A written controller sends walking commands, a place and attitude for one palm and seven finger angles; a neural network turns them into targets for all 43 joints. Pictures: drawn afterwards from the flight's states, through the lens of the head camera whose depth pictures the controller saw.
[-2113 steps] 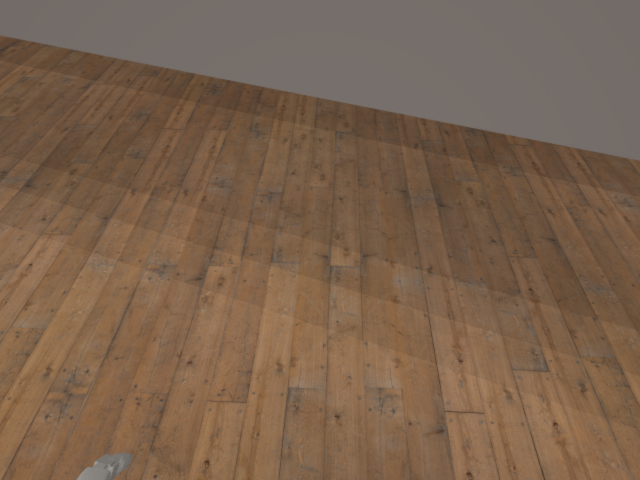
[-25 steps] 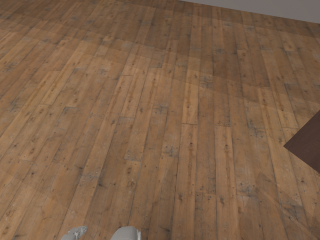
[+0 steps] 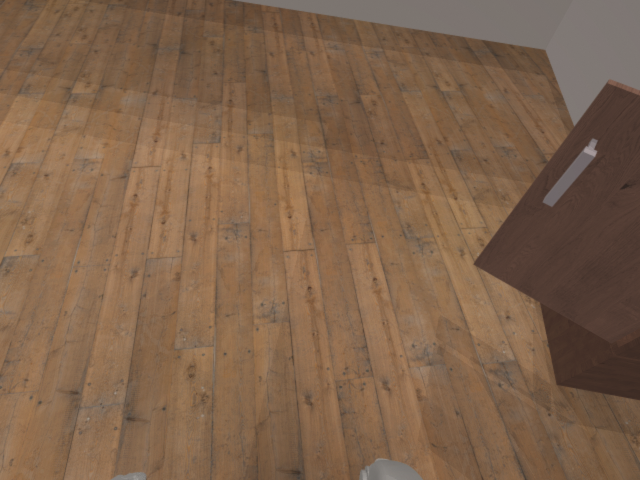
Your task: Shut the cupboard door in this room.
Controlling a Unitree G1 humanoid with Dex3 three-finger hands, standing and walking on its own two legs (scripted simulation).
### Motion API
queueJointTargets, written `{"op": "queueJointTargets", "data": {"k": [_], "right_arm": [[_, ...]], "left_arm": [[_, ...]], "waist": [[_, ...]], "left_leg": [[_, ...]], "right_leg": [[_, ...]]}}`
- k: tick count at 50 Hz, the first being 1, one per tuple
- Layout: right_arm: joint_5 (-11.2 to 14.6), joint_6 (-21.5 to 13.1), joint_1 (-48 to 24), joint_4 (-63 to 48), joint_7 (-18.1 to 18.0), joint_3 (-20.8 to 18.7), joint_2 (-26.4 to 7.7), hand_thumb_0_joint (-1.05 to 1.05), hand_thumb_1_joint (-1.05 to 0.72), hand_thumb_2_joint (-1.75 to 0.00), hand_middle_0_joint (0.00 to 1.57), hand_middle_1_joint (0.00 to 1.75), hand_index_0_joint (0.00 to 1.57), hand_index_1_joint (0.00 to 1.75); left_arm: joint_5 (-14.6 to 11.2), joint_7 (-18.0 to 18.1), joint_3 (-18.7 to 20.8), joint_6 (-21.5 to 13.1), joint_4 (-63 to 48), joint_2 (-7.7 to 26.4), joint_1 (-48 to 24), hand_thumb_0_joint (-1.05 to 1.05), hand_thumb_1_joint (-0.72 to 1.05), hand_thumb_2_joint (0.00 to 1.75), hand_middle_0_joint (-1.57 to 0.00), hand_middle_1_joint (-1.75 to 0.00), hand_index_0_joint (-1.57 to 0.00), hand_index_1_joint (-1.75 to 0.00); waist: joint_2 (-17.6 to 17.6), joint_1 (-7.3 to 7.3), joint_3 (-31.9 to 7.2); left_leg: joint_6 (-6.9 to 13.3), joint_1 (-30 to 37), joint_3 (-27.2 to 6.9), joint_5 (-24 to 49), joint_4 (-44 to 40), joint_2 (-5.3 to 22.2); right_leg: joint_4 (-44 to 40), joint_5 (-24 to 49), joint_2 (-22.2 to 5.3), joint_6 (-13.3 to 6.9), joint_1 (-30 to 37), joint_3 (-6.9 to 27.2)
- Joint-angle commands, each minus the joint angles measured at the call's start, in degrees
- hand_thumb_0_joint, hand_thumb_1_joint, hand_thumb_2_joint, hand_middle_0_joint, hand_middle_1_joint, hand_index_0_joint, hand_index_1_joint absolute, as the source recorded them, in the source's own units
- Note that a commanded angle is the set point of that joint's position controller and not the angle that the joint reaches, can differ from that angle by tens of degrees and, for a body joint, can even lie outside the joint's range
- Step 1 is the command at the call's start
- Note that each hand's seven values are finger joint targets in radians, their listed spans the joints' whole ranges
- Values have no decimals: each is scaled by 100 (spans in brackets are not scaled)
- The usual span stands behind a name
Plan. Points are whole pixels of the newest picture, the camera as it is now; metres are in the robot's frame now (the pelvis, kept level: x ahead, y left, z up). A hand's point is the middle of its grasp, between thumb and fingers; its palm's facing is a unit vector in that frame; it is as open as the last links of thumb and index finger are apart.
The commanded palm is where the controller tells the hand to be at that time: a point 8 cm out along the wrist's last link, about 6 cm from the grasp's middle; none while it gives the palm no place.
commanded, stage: turn to face it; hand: left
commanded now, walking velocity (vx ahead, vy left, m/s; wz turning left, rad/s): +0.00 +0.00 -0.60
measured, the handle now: (570, 173) +0.70 -0.46 -0.05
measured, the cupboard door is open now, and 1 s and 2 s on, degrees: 63 63 63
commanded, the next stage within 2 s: take the last steps up to it in 0.80 s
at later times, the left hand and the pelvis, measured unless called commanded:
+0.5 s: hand (236, 464) +0.16 +0.12 -0.16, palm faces -0.26 -0.94 -0.23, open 7.3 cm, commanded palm none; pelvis +0.02 -0.05 +0.00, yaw -16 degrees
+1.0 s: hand (262, 413) +0.22 +0.10 -0.17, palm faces -0.46 -0.86 -0.24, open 7.4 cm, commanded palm none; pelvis +0.05 -0.05 -0.01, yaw -28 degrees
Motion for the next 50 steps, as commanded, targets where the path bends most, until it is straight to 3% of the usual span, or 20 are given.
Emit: {"op": "queueJointTargets", "data": {"k": [1,5,7,8,9,10,11,12,16,25,28,29,30,31,32,35,38,45,49,50], "right_arm": [[2,-59,434,-171,-52,-394,-1313,0,-90,-90,20,30,20,30],[-1,-31,298,-133,-1,-463,-1440,0,-90,-90,20,30,20,30],[53,-17,161,-135,32,-488,-1457,0,-90,-90,20,30,20,30],[115,-9,105,-219,69,-462,-1250,0,-90,-90,20,30,20,30],[130,4,-197,-532,87,-308,-741,0,-90,-90,20,30,20,30],[137,112,-252,-574,4,-295,-954,0,-90,-90,20,30,20,30],[138,136,-330,-540,4,-301,-875,0,-90,-90,20,30,20,30],[129,130,-315,-480,-15,-314,-853,0,-90,-90,20,30,20,30],[83,176,-30,-206,78,-323,-879,0,-90,-90,20,30,20,30],[137,77,-332,-345,41,-273,-744,0,-90,-90,20,30,20,30],[171,8,184,-179,-11,-264,-719,0,-90,-90,20,30,20,30],[166,-39,424,-86,-29,-272,-811,0,-90,-90,20,30,20,30],[118,-104,447,-87,-49,-324,-1187,0,-90,-90,20,30,20,30],[54,-94,467,-175,-59,-402,-1640,0,-90,-90,20,30,20,30],[30,-44,483,-218,-58,-358,-1583,0,-90,-90,20,30,20,30],[-15,-87,158,-248,-129,-244,-1180,0,-90,-90,20,30,20,30],[-1,-92,187,-182,-131,-235,-1113,0,-90,-90,20,30,20,30],[-3,-41,543,189,-65,-353,-1234,0,-90,-90,20,30,20,30],[52,-36,467,274,-23,-410,-1288,0,-90,-90,20,30,20,30],[119,-48,358,180,10,-352,-954,0,-90,-90,20,30,20,30]], "left_arm": [[20,-42,-9,-173,-650,124,-460,0,90,90,-20,-30,-20,-30],[26,-34,-29,-230,-622,172,-377,0,90,90,-20,-30,-20,-30],[42,-14,16,-295,-480,358,151,0,90,90,-20,-30,-20,-30],[76,37,91,-368,-326,813,711,0,90,90,-20,-30,-20,-30],[90,140,215,-439,-223,1449,1042,0,90,90,-20,-30,-20,-30],[-7,222,207,-409,-197,1528,1131,0,90,90,-20,-30,-20,-30],[-6,254,171,-391,-296,1331,784,0,90,90,-20,-30,-20,-30],[-2,317,180,-387,-384,1117,391,0,90,90,-20,-30,-20,-30],[-10,273,7,-449,-551,788,-76,0,90,90,-20,-30,-20,-30],[66,264,82,-429,-393,883,230,0,90,90,-20,-30,-20,-30],[33,278,82,-394,-401,840,-18,0,90,90,-20,-30,-20,-30],[-8,266,52,-371,-426,730,-111,0,90,90,-20,-30,-20,-30],[-59,246,-7,-348,-476,421,78,0,90,90,-20,-30,-20,-30],[-77,204,-59,-347,-517,220,189,0,90,90,-20,-30,-20,-30],[-18,210,-61,-345,-534,392,62,0,90,90,-20,-30,-20,-30],[35,146,29,-259,-335,383,87,0,90,90,-20,-30,-20,-30],[18,100,-41,-212,-294,195,71,0,90,90,-20,-30,-20,-30],[15,110,-153,-247,-291,-13,-164,0,90,90,-20,-30,-20,-30],[57,35,-64,-335,-22,266,460,0,90,90,-20,-30,-20,-30],[106,70,30,-403,90,716,796,0,90,90,-20,-30,-20,-30]], "waist": [[1291,-297,-668],[1402,-236,-653],[1007,82,-783],[-53,374,-1099],[-1843,517,-1011],[-1542,506,-1025],[-1034,344,-671],[-1327,183,-703],[-708,-126,-842],[-724,52,-886],[-632,-214,-971],[-473,-312,-1035],[555,-267,-1158],[1790,-247,-1052],[1426,-296,-859],[1260,-109,-518],[1077,-95,-619],[1385,-274,-780],[666,36,-955],[-579,222,-1019]], "left_leg": [[651,838,-504,3144,-562,1369],[543,646,-322,2907,-193,1469],[157,124,-12,2446,650,1254],[-180,-547,307,1493,1762,828],[-498,-2188,276,-2000,3224,-187],[-453,-2259,-663,-2240,3965,-112],[-427,-2551,-938,-1777,4185,-18],[-464,-2676,-970,-1454,4230,57],[-572,-1925,-896,-478,3725,-57],[-505,-1439,-846,-796,1754,-401],[-429,-376,-828,23,293,-525],[-381,376,-829,627,-402,-413],[-108,1059,-1700,1014,-937,478],[545,1184,-2862,2044,-1090,1697],[931,676,-2834,2388,-988,1973],[908,357,-1880,3444,-850,1384],[771,625,-1201,3612,-694,1035],[800,796,-1004,3369,-453,1143],[272,-180,-713,875,209,880],[-53,-1249,-130,-536,1162,299]], "right_leg": [[-755,127,-109,-41,-53,-224],[-1859,299,10,-189,626,-447],[-3142,1469,78,-330,1734,-477],[-3780,2512,-607,-584,2684,394],[-3940,4907,-1967,-1261,3186,2484],[-4035,4989,-2312,-1693,2697,2591],[-4096,4425,-2031,-1681,2551,2192],[-4094,4118,-1780,-1569,2526,2294],[-4049,3529,-1101,-1315,1859,1361],[-3898,3502,-1145,-1527,2024,2152],[-3465,3533,-925,-1217,1590,2169],[-3215,3097,-645,-932,1137,1914],[-2582,1918,-1,-613,378,1468],[-1379,-464,542,-321,-329,633],[-494,-877,273,-293,-139,557],[548,-345,98,-136,-302,491],[175,-20,61,-86,-189,245],[-1705,76,98,-179,624,-226],[-3793,1170,70,-400,2368,-186],[-4448,708,-891,-785,3201,1072]]}}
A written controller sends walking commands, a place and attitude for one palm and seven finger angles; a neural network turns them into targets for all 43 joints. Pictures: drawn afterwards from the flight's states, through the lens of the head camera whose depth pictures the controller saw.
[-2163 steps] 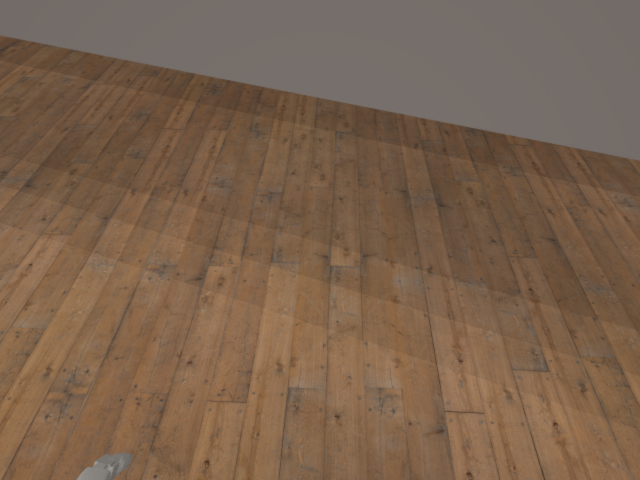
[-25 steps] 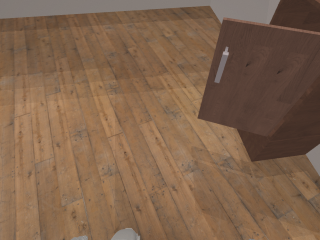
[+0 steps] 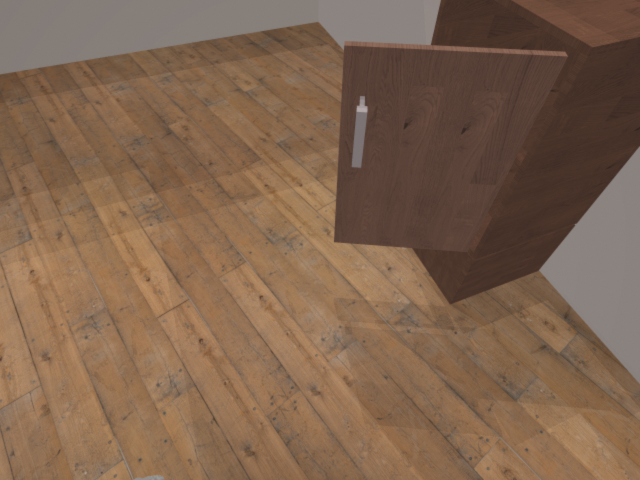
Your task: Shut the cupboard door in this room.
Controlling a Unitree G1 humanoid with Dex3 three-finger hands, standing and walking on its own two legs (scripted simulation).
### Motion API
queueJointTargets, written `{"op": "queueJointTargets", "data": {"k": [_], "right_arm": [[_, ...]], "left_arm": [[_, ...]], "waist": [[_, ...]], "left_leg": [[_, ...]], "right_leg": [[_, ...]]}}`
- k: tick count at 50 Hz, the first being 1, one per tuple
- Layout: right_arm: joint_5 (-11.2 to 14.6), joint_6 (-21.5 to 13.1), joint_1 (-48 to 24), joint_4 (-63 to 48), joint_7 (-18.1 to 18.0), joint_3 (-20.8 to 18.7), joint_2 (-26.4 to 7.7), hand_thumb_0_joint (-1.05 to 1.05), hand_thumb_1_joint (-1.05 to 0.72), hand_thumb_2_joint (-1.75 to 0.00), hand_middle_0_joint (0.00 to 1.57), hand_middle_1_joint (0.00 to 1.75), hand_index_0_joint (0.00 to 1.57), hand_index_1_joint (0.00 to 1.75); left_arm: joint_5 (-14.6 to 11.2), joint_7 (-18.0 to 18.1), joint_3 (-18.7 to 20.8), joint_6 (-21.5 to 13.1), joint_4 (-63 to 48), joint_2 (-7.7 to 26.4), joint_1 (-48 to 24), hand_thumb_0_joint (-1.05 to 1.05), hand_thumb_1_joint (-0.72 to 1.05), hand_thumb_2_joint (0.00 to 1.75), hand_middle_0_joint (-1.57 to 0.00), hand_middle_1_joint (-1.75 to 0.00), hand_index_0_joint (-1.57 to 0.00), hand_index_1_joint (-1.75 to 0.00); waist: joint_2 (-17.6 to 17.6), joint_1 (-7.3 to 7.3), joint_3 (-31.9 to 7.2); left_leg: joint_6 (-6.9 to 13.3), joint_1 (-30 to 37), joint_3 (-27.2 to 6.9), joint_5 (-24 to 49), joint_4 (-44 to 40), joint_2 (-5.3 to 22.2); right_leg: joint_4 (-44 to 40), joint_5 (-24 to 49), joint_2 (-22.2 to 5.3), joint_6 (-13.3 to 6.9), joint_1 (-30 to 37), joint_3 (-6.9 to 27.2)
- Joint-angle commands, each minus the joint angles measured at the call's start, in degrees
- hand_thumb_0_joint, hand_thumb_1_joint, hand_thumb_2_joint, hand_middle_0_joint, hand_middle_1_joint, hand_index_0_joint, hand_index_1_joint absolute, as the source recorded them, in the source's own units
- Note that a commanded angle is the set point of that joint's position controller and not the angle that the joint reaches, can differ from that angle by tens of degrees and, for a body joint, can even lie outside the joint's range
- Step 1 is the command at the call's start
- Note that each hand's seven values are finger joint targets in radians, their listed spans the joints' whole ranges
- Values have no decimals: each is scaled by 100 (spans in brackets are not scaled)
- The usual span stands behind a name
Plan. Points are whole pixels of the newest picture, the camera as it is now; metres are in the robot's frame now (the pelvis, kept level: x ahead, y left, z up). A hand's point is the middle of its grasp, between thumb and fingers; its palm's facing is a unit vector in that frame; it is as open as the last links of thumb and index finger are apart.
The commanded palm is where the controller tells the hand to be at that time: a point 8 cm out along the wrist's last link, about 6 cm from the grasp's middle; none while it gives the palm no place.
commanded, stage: take the last steps up to it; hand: left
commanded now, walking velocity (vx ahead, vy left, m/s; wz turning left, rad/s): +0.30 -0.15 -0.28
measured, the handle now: (359, 132) +0.77 -0.05 -0.04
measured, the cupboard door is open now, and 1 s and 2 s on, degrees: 63 63 63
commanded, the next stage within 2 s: come to a stop and stand still in 0.78 s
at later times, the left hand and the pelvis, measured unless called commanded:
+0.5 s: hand out of the picture +0.15 +0.17 -0.19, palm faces -0.08 -0.99 -0.13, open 7.4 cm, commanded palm none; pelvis +0.13 -0.02 +0.00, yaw -6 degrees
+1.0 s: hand (328, 325) +0.38 +0.00 -0.16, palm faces -0.15 -0.96 -0.22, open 7.3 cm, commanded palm none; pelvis +0.27 -0.16 +0.00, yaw -8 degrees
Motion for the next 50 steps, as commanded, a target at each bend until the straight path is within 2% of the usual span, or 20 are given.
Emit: {"op": "queueJointTargets", "data": {"k": [1,3,7,14,17,18,19,20,21,24,28,37,39,41,42,43,44,45,47,50], "right_arm": [[98,-97,-633,-664,-11,-155,-599,0,-90,-90,20,30,20,30],[55,-81,-904,-664,6,-199,-754,0,-90,-90,20,30,20,30],[3,-130,-508,-366,118,-222,-618,0,-90,-90,20,30,20,30],[26,-239,-631,-456,112,-208,-485,0,-90,-90,20,30,20,30],[-4,-365,187,-157,22,-241,-603,0,-90,-90,20,30,20,30],[-43,-422,842,51,-43,-316,-975,0,-90,-90,20,30,20,30],[-144,-455,1536,201,-96,-448,-1646,0,-90,-90,20,30,20,30],[-94,-402,1680,201,-158,-405,-1733,0,-90,-90,20,30,20,30],[-75,-374,1261,98,-150,-347,-1501,0,-90,-90,20,30,20,30],[-45,-453,535,-55,-175,-187,-952,0,-90,-90,20,30,20,30],[-19,-517,577,52,-150,-187,-864,0,-90,-90,20,30,20,30],[-40,-392,700,269,-26,-339,-962,0,-90,-90,20,30,20,30],[-30,-355,582,302,-23,-378,-1041,0,-90,-90,20,30,20,30],[45,-348,588,332,23,-336,-854,0,-90,-90,20,30,20,30],[102,-324,714,251,81,-209,-293,0,-90,-90,20,30,20,30],[142,-248,738,118,36,-171,-237,0,-90,-90,20,30,20,30],[144,-211,552,119,27,-194,-201,0,-90,-90,20,30,20,30],[116,-235,759,254,4,-150,-164,0,-90,-90,20,30,20,30],[139,-177,936,482,-31,-121,-195,0,-90,-90,20,30,20,30],[191,29,699,497,-40,-49,-89,0,-90,-90,20,30,20,30]], "left_arm": [[92,77,306,-254,-20,1417,1061,0,90,90,-20,-30,-20,-30],[57,181,276,-294,-36,1110,943,0,90,90,-20,-30,-20,-30],[38,178,130,-469,-42,689,430,0,90,90,-20,-30,-20,-30],[67,121,140,-520,189,816,647,0,90,90,-20,-30,-20,-30],[12,103,148,-505,265,729,492,0,90,90,-20,-30,-20,-30],[-28,74,112,-498,220,510,552,0,90,90,-20,-30,-20,-30],[-65,11,27,-485,138,139,829,0,90,90,-20,-30,-20,-30],[11,11,19,-471,-30,430,500,0,90,90,-20,-30,-20,-30],[87,3,95,-435,5,558,375,0,90,90,-20,-30,-20,-30],[134,-95,127,-342,85,355,255,0,90,90,-20,-30,-20,-30],[100,-135,81,-213,164,108,446,0,90,90,-20,-30,-20,-30],[55,-130,8,-305,-99,158,-353,0,90,90,-20,-30,-20,-30],[63,-114,54,-369,22,211,36,0,90,90,-20,-30,-20,-30],[90,-41,169,-514,428,685,1318,0,90,90,-20,-30,-20,-30],[134,65,279,-587,637,1283,1871,0,90,90,-20,-30,-20,-30],[30,107,262,-573,636,1405,1835,0,90,90,-20,-30,-20,-30],[3,140,214,-551,540,1130,1361,0,90,90,-20,-30,-20,-30],[15,197,141,-625,457,872,925,0,90,90,-20,-30,-20,-30],[-18,290,-40,-656,330,387,358,0,90,90,-20,-30,-20,-30],[15,352,-73,-645,263,376,247,0,90,90,-20,-30,-20,-30]], "waist": [[-2053,676,-350],[-1299,575,197],[-958,117,96],[-770,115,76],[-454,-294,-310],[291,-542,-678],[1901,-670,-1154],[1383,-740,-1013],[808,-501,-515],[750,-139,253],[741,43,61],[779,-82,310],[721,108,13],[-215,686,-734],[-2014,843,-1053],[-1954,680,-1226],[-1261,526,-684],[-1834,271,-899],[-971,-11,-1062],[-410,-12,-984]], "left_leg": [[-121,-2444,51,-2041,2077,-356],[-48,-2940,-777,-1283,3197,-84],[-177,-2229,-565,-350,2887,-13],[-146,-1619,-291,-45,1061,-183],[-93,27,-123,740,-273,-367],[53,1324,-802,846,-740,96],[658,2466,-3210,672,-1259,1893],[1106,2142,-4001,424,-1741,2531],[1088,1476,-3491,201,-1845,2325],[811,335,-2200,809,-2033,1823],[642,415,-849,1491,-2047,1322],[680,321,-324,1632,-1818,1278],[561,309,-224,1753,-1341,1248],[215,-286,188,1707,512,632],[57,-1487,380,-1012,2157,-292],[160,-1539,-377,-2007,3217,-392],[201,-1770,-721,-1515,3552,-223],[139,-1831,-851,-1061,3741,-147],[-14,-1168,-1050,-591,3338,-8],[-124,-812,-968,-480,2631,-253]], "right_leg": [[-2243,88,-1947,-1223,1855,2777],[-2386,-239,-1815,-1604,1309,2534],[-2154,917,-1197,-1344,789,1266],[-2021,1277,-1126,-1413,878,1297],[-868,1847,-765,-1109,473,1056],[328,1695,-393,-839,-301,762],[2111,-537,295,-416,-1775,99],[3288,-1286,221,-415,-2126,572],[3693,-905,-103,-399,-2309,792],[3779,43,-423,-193,-2225,704],[3203,751,-410,-54,-2110,457],[556,1124,-394,-76,-1257,-179],[94,1160,-242,-157,-471,-303],[-703,1248,-312,-320,1448,46],[-1367,1547,-1624,-776,2182,1721],[-1908,1622,-2121,-1018,1789,2319],[-2044,1634,-1961,-1019,1351,1922],[-1828,2944,-1852,-913,1379,1915],[-1445,4826,-1713,-900,1020,1043],[-1378,5669,-1728,-972,553,799]]}}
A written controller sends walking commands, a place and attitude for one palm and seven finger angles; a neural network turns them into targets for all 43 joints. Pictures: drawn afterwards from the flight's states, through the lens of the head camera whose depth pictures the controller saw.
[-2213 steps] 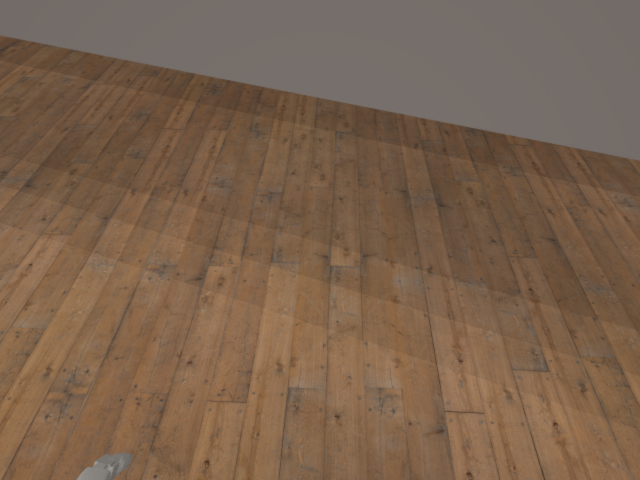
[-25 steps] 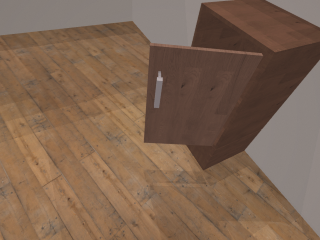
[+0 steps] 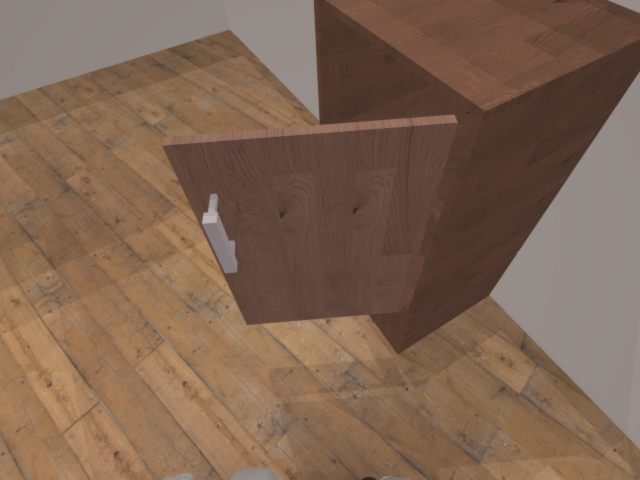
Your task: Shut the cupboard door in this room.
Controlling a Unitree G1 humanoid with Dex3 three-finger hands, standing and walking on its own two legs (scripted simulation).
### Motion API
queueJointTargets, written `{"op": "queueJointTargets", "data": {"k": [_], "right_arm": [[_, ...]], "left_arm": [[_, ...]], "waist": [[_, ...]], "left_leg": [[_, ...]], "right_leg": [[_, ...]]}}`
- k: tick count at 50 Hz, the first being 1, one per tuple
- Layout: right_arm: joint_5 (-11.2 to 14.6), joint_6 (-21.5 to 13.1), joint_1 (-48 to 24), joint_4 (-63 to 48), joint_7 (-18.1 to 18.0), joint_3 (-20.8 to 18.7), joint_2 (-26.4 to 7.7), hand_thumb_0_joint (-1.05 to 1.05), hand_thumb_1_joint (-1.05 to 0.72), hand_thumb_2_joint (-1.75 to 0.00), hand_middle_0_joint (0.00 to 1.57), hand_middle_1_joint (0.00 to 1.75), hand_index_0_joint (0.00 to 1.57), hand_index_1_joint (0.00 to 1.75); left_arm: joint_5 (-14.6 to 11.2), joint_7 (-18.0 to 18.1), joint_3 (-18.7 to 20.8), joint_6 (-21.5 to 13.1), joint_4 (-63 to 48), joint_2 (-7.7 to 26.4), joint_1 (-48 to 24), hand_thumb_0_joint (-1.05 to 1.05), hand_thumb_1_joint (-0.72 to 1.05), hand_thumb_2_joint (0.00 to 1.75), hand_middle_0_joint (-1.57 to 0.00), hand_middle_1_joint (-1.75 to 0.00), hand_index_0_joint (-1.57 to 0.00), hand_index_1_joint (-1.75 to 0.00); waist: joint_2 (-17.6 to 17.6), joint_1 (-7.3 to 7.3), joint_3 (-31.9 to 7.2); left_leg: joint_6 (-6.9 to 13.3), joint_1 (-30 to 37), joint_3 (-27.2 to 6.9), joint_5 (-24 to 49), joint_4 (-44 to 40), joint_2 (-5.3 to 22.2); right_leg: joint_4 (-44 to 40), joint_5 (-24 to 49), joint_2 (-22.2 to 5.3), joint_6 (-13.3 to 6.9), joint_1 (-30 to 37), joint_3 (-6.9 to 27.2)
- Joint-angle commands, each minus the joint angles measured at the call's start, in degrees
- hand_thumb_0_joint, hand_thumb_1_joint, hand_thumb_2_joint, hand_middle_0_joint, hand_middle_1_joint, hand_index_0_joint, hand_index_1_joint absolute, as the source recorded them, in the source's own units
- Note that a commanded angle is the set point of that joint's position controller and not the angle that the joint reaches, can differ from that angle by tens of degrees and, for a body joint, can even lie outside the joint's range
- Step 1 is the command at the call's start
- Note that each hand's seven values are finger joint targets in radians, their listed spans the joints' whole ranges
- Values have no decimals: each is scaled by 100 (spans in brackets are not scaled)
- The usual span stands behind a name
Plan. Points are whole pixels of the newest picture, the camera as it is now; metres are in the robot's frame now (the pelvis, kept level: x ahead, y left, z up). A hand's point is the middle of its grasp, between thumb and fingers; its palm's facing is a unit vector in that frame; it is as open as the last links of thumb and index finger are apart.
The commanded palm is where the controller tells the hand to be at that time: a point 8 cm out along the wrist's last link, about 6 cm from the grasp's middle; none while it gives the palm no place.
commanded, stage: come to a stop and stand still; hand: left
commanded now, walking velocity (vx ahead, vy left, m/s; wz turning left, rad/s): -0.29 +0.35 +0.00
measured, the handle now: (222, 235) +0.48 +0.18 -0.04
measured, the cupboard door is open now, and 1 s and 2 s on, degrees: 63 63 63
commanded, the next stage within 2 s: look again from close up in 1.44 s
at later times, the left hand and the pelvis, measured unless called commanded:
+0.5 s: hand out of the picture -0.01 +0.24 -0.17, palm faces +0.11 -0.96 -0.24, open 7.3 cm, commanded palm none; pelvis -0.01 +0.04 +0.00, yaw +1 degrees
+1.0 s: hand out of the picture +0.01 +0.23 -0.17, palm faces +0.05 -0.98 -0.17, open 7.3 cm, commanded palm none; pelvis +0.01 +0.06 +0.00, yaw +0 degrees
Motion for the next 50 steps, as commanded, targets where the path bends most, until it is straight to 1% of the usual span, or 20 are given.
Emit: {"op": "queueJointTargets", "data": {"k": [1,3,5,8,12,20,21,23,24,25,26,27,28,29,30,32,36,40,42,50], "right_arm": [[67,187,478,-129,-29,35,-146,0,-90,-90,20,30,20,30],[24,313,177,-292,-3,-21,-267,0,-90,-90,20,30,20,30],[-10,416,-120,-470,17,-85,-389,0,-90,-90,20,30,20,30],[-38,498,-416,-665,79,-141,-469,0,-90,-90,20,30,20,30],[-41,496,-631,-806,129,-167,-505,0,-90,-90,20,30,20,30],[43,215,-737,-858,137,-47,-360,0,-90,-90,20,30,20,30],[52,177,-597,-788,124,-28,-335,0,-90,-90,20,30,20,30],[67,81,-152,-577,96,14,-350,0,-90,-90,20,30,20,30],[60,6,-34,-518,77,-2,-570,0,-90,-90,20,30,20,30],[6,-18,-205,-593,45,-36,-871,0,-90,-90,20,30,20,30],[-31,33,-530,-666,5,-10,-1011,0,-90,-90,20,30,20,30],[-64,55,-694,-725,1,33,-995,0,-90,-90,20,30,20,30],[-71,1,-796,-650,-50,70,-843,0,-90,-90,20,30,20,30],[-47,-32,-711,-538,-79,96,-748,0,-90,-90,20,30,20,30],[-25,-32,-578,-478,-101,124,-690,0,-90,-90,20,30,20,30],[9,-42,-380,-357,-119,144,-644,0,-90,-90,20,30,20,30],[15,-18,-240,-270,-92,127,-595,0,-90,-90,20,30,20,30],[13,-34,12,-172,-74,107,-519,0,-90,-90,20,30,20,30],[32,-62,159,-117,-71,113,-432,0,-90,-90,20,30,20,30],[41,-178,696,159,-117,173,-157,0,-90,-90,20,30,20,30]], "left_arm": [[61,143,121,-62,-175,905,527,0,90,90,-20,-30,-20,-30],[62,214,203,2,-107,1025,772,0,90,90,-20,-30,-20,-30],[52,277,237,39,-66,1092,867,0,90,90,-20,-30,-20,-30],[63,313,244,79,-125,1121,818,0,90,90,-20,-30,-20,-30],[95,277,241,107,-244,1159,816,0,90,90,-20,-30,-20,-30],[199,125,290,195,-302,1333,863,0,90,90,-20,-30,-20,-30],[186,114,284,200,-254,1335,857,0,90,90,-20,-30,-20,-30],[114,108,251,224,-191,1251,705,0,90,90,-20,-30,-20,-30],[62,110,192,247,-204,1036,749,0,90,90,-20,-30,-20,-30],[18,90,117,278,-230,754,820,0,90,90,-20,-30,-20,-30],[42,98,83,316,-208,645,737,0,90,90,-20,-30,-20,-30],[91,72,89,333,-233,650,746,0,90,90,-20,-30,-20,-30],[93,43,78,348,-132,665,662,0,90,90,-20,-30,-20,-30],[94,36,65,355,-19,699,609,0,90,90,-20,-30,-20,-30],[63,33,57,343,19,718,649,0,90,90,-20,-30,-20,-30],[44,29,40,351,115,776,684,0,90,90,-20,-30,-20,-30],[69,22,8,373,298,724,776,0,90,90,-20,-30,-20,-30],[83,31,-15,344,381,613,869,0,90,90,-20,-30,-20,-30],[67,40,-26,295,393,618,931,0,90,90,-20,-30,-20,-30],[-2,113,-26,132,492,534,979,0,90,90,-20,-30,-20,-30]], "waist": [[-461,180,-1167],[-337,317,-1085],[-508,364,-970],[-738,351,-868],[-943,366,-878],[-1566,490,-1006],[-1511,443,-1033],[-1270,226,-1082],[-548,234,-1146],[470,344,-886],[667,424,-533],[274,531,-317],[352,550,-147],[698,501,-143],[777,479,-178],[844,466,-145],[404,489,267],[97,482,541],[-246,472,369],[-363,301,-546]], "left_leg": [[-128,9,-302,174,-340,-87],[-163,-407,-392,138,-167,-217],[-206,-728,-565,182,147,-260],[-234,-886,-702,351,388,-295],[-241,-774,-657,510,327,-329],[-86,373,-81,113,-2138,-416],[-67,632,-12,324,-2677,-455],[-16,1598,-28,1380,-4057,-396],[67,1967,-434,1698,-4352,69],[340,1538,-1317,2100,-4564,896],[628,681,-1436,2009,-4782,1267],[718,90,-1274,1356,-4825,1239],[592,216,-1050,1714,-4781,812],[476,502,-889,2380,-4648,610],[425,655,-743,2707,-4531,528],[410,705,-711,2565,-4600,477],[417,117,-858,437,-5005,419],[425,-85,-903,-132,-5164,365],[411,165,-786,277,-4974,267],[237,1203,-342,2232,-4322,140]], "right_leg": [[-766,4782,-1822,-523,1093,1220],[-792,4789,-2068,-626,1397,1429],[-816,4699,-2223,-672,1449,1521],[-864,4148,-2202,-778,1241,1428],[-928,3209,-2008,-725,1075,1360],[-1101,1202,-1615,-624,1100,1465],[-1012,1136,-1521,-533,1088,1435],[-633,581,-1254,-126,645,1207],[-228,38,-947,117,340,930],[15,-693,-507,379,95,592],[131,-1052,-391,468,395,422],[276,-901,-373,448,751,411],[163,-415,-341,453,685,390],[91,-74,-319,427,697,437],[38,54,-276,385,771,498],[-63,-16,-244,367,911,529],[-135,-110,-260,385,1070,690],[-191,2,-258,383,1043,748],[-391,158,-309,368,1083,814],[-462,1461,-536,221,1357,918]]}}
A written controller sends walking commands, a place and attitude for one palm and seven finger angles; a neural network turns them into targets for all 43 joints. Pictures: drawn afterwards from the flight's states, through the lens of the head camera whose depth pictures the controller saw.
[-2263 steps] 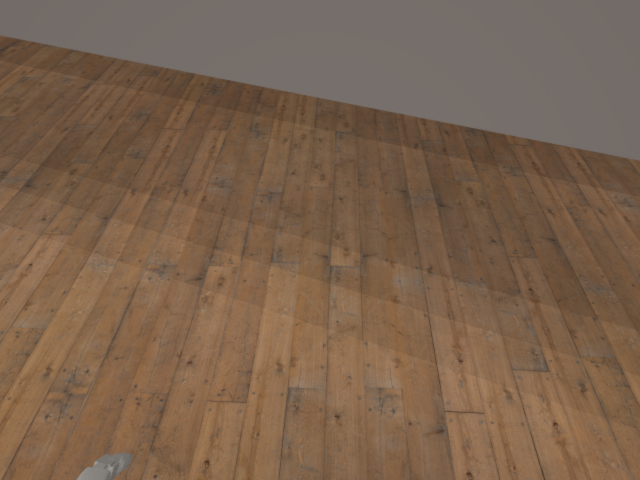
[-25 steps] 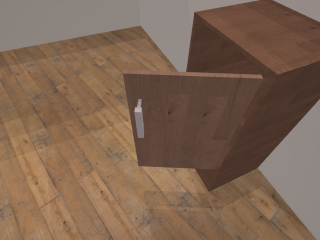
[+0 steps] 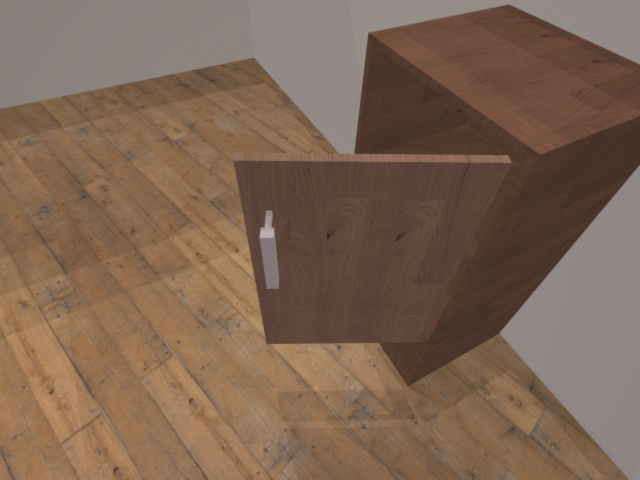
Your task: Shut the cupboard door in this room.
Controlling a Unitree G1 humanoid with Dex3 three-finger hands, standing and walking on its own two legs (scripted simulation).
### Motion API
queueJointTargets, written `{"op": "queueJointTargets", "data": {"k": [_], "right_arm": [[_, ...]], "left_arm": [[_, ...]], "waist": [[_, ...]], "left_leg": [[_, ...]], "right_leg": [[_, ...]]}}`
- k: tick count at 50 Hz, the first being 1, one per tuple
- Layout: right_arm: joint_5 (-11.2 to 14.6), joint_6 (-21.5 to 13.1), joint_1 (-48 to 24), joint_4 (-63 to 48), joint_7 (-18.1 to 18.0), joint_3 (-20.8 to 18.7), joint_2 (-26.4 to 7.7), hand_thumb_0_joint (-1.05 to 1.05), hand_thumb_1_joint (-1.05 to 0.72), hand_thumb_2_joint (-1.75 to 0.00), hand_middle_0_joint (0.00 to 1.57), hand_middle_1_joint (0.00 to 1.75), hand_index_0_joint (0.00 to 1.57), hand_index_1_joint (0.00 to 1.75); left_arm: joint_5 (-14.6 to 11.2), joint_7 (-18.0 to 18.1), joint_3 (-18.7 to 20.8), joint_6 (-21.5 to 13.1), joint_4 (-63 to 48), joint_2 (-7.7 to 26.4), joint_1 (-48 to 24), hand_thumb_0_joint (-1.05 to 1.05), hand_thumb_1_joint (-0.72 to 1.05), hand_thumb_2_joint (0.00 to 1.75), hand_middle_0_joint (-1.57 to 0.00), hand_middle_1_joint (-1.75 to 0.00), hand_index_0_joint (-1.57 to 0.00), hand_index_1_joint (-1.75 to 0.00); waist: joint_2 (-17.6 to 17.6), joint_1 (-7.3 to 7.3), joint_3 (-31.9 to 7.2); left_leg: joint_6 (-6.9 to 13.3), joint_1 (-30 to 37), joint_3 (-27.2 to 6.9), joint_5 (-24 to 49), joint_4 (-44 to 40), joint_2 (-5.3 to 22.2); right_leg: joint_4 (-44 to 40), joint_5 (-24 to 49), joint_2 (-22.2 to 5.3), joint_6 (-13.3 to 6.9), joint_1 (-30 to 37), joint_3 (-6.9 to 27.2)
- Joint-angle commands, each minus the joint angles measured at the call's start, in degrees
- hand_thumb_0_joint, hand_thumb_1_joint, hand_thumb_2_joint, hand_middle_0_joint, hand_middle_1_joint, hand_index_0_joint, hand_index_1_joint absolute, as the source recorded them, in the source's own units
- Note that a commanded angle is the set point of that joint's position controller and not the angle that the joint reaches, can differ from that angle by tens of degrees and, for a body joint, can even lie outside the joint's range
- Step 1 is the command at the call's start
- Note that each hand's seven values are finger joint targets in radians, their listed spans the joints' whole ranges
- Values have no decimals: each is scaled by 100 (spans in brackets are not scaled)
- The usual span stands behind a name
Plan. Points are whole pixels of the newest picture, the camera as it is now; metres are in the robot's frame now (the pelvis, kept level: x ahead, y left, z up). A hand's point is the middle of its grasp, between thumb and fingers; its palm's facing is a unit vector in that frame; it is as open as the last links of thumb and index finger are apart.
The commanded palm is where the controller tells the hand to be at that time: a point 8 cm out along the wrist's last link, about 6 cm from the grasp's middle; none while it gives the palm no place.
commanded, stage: come to a stop and stand still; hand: left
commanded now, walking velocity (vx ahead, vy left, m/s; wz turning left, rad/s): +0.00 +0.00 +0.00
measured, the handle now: (271, 250) +0.47 +0.12 -0.04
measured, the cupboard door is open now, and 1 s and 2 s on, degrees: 63 63 63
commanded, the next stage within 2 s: look again from close up in 0.44 s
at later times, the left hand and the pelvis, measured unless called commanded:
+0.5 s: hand out of the picture +0.02 +0.16 -0.18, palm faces +0.07 -0.98 -0.18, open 7.2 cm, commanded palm none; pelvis +0.02 -0.01 +0.00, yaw +1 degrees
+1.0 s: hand out of the picture +0.02 +0.20 -0.18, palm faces +0.05 -0.98 -0.19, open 7.3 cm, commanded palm none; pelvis -0.01 +0.02 -0.01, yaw +1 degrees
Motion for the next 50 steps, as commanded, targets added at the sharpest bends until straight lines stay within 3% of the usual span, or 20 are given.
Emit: {"op": "queueJointTargets", "data": {"k": [1,9,18,26,27,28,29,30,33,34,35,38,42,50], "right_arm": [[15,-133,449,-124,-90,-96,-603,0,-90,-90,20,30,20,30],[6,-80,487,-21,-131,-85,-500,0,-90,-90,20,30,20,30],[-8,-47,439,-28,-119,-92,-514,0,-90,-90,20,30,20,30],[-12,-58,406,-49,-100,-101,-535,0,-90,-90,20,30,20,30],[-66,-63,-67,-578,-75,-194,-1082,0,-90,-90,20,30,20,30],[-28,-227,-109,-664,-80,-274,-1049,0,-90,-90,20,30,20,30],[-30,-239,-5,-619,-101,-289,-806,0,-90,-90,20,30,20,30],[6,-197,64,-615,-104,-279,-727,0,-90,-90,20,30,20,30],[-39,-81,-47,-730,-66,-267,-668,0,-90,-90,20,30,20,30],[-45,-59,-40,-731,-54,-270,-681,0,-90,-90,20,30,20,30],[-46,-52,9,-743,-47,-268,-723,0,-90,-90,20,30,20,30],[-56,-98,44,-717,-28,-220,-736,0,-90,-90,20,30,20,30],[-47,-172,-127,-735,-53,-210,-861,0,-90,-90,20,30,20,30],[-37,-172,-240,-689,-59,-227,-956,0,-90,-90,20,30,20,30]], "left_arm": [[3,63,82,-160,-149,492,316,0,90,90,-20,-30,-20,-30],[4,88,80,-151,-81,454,304,0,90,90,-20,-30,-20,-30],[9,76,72,-140,-104,471,216,0,90,90,-20,-30,-20,-30],[3,61,76,-137,-129,499,189,0,90,90,-20,-30,-20,-30],[102,138,0,-197,-575,1408,212,0,90,90,-20,-30,-20,-30],[26,123,64,-193,-564,954,667,0,90,90,-20,-30,-20,-30],[26,147,103,-189,-560,871,647,0,90,90,-20,-30,-20,-30],[-2,150,69,-155,-645,873,634,0,90,90,-20,-30,-20,-30],[61,120,55,-99,-855,815,434,0,90,90,-20,-30,-20,-30],[76,110,55,-92,-892,816,386,0,90,90,-20,-30,-20,-30],[79,105,52,-87,-916,810,342,0,90,90,-20,-30,-20,-30],[52,103,22,-82,-967,732,297,0,90,90,-20,-30,-20,-30],[38,107,14,-87,-951,695,362,0,90,90,-20,-30,-20,-30],[42,101,23,-76,-955,712,374,0,90,90,-20,-30,-20,-30]], "waist": [[-117,6,-338],[86,-9,-74],[60,-23,156],[25,-14,136],[-36,-101,410],[136,120,-404],[306,13,-895],[429,4,-1074],[-106,-48,-394],[-342,-71,-52],[-360,-111,137],[98,-107,318],[445,-16,142],[229,-3,239]], "left_leg": [[65,-615,-236,1568,-375,470],[11,-614,-147,1633,-317,484],[8,-682,-172,1198,-405,474],[22,-699,-211,981,-464,455],[139,-1003,-312,2428,-66,278],[118,-772,-200,2433,410,479],[109,-648,-205,2327,570,395],[100,-681,-196,1630,620,338],[159,-1175,-215,377,716,215],[175,-1283,-247,318,741,182],[199,-1311,-289,314,714,202],[252,-1401,-444,489,389,357],[269,-1376,-555,1243,164,519],[277,-1369,-571,1032,26,498]], "right_leg": [[-67,1520,-357,-309,979,266],[-76,1773,-354,-355,933,261],[-287,1344,-325,-346,890,272],[-391,944,-303,-330,903,292],[480,2118,-118,-352,727,154],[645,1938,-358,-350,941,212],[691,2398,-447,-436,1127,323],[597,1966,-487,-463,1164,384],[211,-11,-442,-438,410,544],[95,-407,-444,-417,59,605],[49,-678,-426,-406,-198,626],[209,-389,-256,-315,-203,388],[503,465,-207,-259,203,126],[444,494,-263,-199,251,114]]}}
